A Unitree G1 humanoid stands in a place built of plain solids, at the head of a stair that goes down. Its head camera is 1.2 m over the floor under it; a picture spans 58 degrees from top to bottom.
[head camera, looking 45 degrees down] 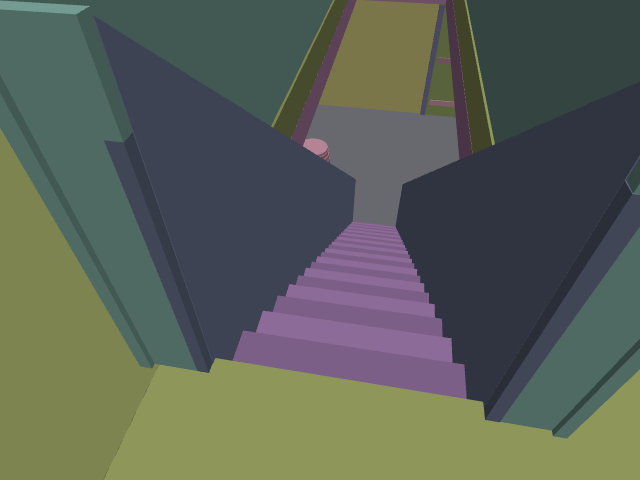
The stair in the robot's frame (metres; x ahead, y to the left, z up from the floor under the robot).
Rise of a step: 0.17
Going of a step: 0.22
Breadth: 0.88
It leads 10 degrees to the right of straight ahead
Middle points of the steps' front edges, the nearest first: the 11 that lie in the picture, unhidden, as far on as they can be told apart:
0.62 -0.07 0.00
0.83 -0.11 -0.17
1.04 -0.15 -0.34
1.26 -0.18 -0.51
1.47 -0.22 -0.69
1.68 -0.26 -0.86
1.89 -0.30 -1.03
2.11 -0.33 -1.20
2.32 -0.37 -1.37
2.53 -0.41 -1.55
2.75 -0.45 -1.72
